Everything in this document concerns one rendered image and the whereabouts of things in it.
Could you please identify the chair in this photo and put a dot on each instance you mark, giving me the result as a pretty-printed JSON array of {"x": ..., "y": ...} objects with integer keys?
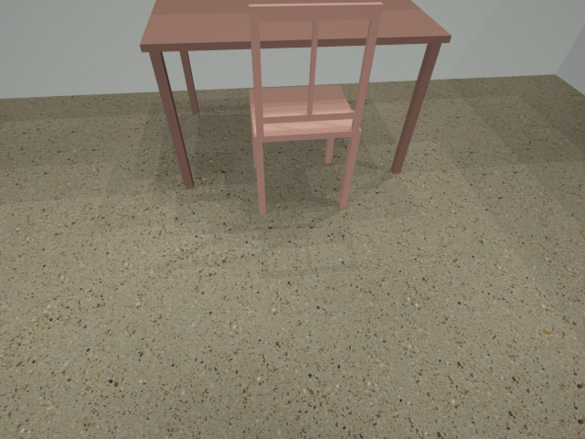
[{"x": 312, "y": 112}]

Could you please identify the table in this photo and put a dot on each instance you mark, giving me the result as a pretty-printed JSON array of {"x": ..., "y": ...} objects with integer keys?
[{"x": 191, "y": 25}]

